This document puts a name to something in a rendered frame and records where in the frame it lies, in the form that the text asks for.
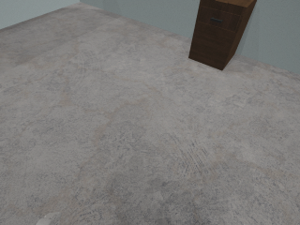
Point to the drawer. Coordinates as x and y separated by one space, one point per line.
230 20

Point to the left robot hand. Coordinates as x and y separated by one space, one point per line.
50 218

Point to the cabinet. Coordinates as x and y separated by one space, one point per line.
215 46

